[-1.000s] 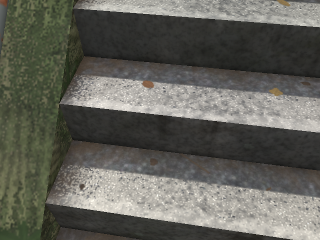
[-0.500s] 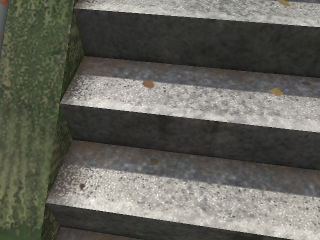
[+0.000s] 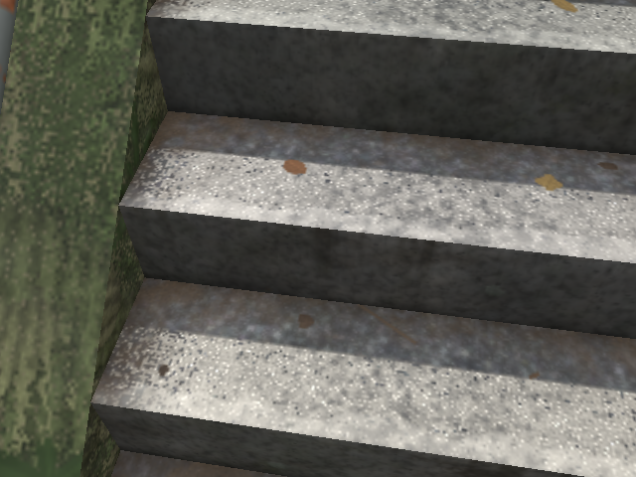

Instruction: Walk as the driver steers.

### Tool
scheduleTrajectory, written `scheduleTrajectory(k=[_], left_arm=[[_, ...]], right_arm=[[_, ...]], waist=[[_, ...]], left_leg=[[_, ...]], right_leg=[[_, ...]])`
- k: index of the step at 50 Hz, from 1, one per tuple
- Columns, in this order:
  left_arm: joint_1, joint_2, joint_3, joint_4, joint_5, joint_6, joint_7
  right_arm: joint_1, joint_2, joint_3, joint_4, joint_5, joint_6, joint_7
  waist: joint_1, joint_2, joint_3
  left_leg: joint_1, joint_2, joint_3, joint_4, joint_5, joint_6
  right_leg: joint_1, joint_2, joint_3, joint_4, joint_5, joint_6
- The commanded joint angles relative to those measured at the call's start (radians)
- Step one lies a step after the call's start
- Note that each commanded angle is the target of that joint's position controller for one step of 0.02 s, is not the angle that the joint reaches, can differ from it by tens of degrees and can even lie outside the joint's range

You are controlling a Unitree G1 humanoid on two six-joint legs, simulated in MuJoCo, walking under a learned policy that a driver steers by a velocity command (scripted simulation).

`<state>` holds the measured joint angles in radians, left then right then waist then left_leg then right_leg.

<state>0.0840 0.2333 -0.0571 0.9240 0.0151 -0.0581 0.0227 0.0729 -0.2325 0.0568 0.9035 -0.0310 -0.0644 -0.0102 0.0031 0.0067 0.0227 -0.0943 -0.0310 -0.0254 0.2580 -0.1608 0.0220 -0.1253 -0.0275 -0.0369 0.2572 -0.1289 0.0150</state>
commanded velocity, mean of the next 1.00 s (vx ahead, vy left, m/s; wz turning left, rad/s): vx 0.36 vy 0.00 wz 0.00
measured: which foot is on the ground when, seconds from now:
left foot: down 0.00-1.00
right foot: down 0.00-1.00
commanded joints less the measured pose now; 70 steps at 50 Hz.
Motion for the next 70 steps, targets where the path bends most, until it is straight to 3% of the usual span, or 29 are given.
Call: scheduleTrajectory(k=[1, 19, 20, 26, 29, 30, 34, 44, 61, 62, 70], left_arm=[[-0.044, 0.105, 0.022, -0.057, -0.001, -0.012, 0.003], [-0.046, 0.105, 0.023, -0.058, -0.001, -0.012, 0.003], [-0.055, 0.102, 0.025, -0.064, -0.001, -0.01, 0.0], [-0.054, 0.1, 0.027, -0.067, -0.001, -0.008, 0.0], [-0.021, 0.11, 0.029, -0.051, -0.001, -0.008, 0.004], [-0.025, 0.108, 0.032, -0.054, -0.004, -0.005, 0.002], [-0.02, 0.105, 0.038, -0.053, -0.006, 0.004, 0.0], [0.047, 0.101, 0.055, -0.015, -0.007, 0.024, -0.001], [0.151, 0.062, 0.07, 0.041, -0.001, 0.039, 0.006], [0.178, 0.072, 0.075, 0.051, -0.005, 0.041, 0.008], [0.218, 0.045, 0.079, 0.069, -0.002, 0.045, 0.014]], right_arm=[[-0.052, -0.098, -0.021, -0.063, 0.0, -0.014, -0.002], [-0.052, -0.098, -0.022, -0.065, 0.001, -0.013, -0.002], [-0.05, -0.084, -0.017, -0.064, -0.002, -0.011, -0.01], [-0.051, -0.09, -0.016, -0.065, -0.002, -0.01, -0.014], [-0.025, -0.109, -0.025, -0.054, 0.003, -0.011, -0.004], [-0.018, -0.093, -0.021, -0.05, 0.002, -0.008, -0.01], [-0.005, -0.096, -0.026, -0.037, 0.005, 0.004, -0.016], [0.037, -0.092, -0.039, -0.004, 0.002, 0.024, -0.016], [0.144, -0.056, -0.059, 0.052, -0.001, 0.043, -0.025], [0.17, -0.07, -0.065, 0.061, 0.0, 0.047, -0.029], [0.214, -0.04, -0.068, 0.071, 0.0, 0.056, -0.034]], waist=[[0.0, 0.0, -0.09], [-0.001, -0.002, -0.09], [-0.005, 0.004, -0.094], [-0.001, -0.003, -0.089], [-0.001, -0.01, -0.083], [-0.005, -0.003, -0.089], [-0.001, -0.007, -0.08], [0.004, 0.002, -0.05], [0.0, 0.0, 0.001], [0.0, -0.001, -0.014], [0.0, -0.002, 0.023]], left_leg=[[0.002, 0.153, -0.107, -0.026, 0.164, 0.004], [0.0, 0.152, -0.107, -0.024, 0.164, 0.003], [0.007, 0.153, -0.105, -0.027, 0.173, 0.007], [0.005, 0.154, -0.106, -0.026, 0.172, 0.009], [-0.001, 0.154, -0.102, -0.006, 0.194, -0.001], [0.005, 0.155, -0.1, -0.005, 0.207, 0.003], [-0.001, 0.159, -0.102, 0.009, 0.218, 0.003], [-0.039, 0.156, -0.109, 0.012, 0.124, -0.003], [-0.092, 0.139, -0.108, 0.014, -0.001, 0.006], [-0.092, 0.135, -0.105, 0.006, -0.042, 0.005], [-0.125, 0.126, -0.1, 0.014, -0.055, 0.006]], right_leg=[[0.044, -0.129, 0.1, -0.02, 0.122, -0.041], [0.044, -0.128, 0.101, -0.018, 0.125, -0.041], [0.045, -0.133, 0.101, -0.014, 0.134, -0.035], [0.045, -0.131, 0.1, -0.017, 0.125, -0.032], [0.047, -0.13, 0.096, 0.0, 0.161, -0.037], [0.048, -0.135, 0.095, 0.009, 0.175, -0.031], [0.037, -0.136, 0.097, 0.02, 0.171, -0.024], [0.015, -0.131, 0.096, 0.026, 0.08, -0.02], [-0.048, -0.112, 0.096, 0.026, -0.036, -0.033], [-0.046, -0.106, 0.092, 0.02, -0.079, -0.033], [-0.073, -0.099, 0.096, 0.024, -0.095, -0.04]])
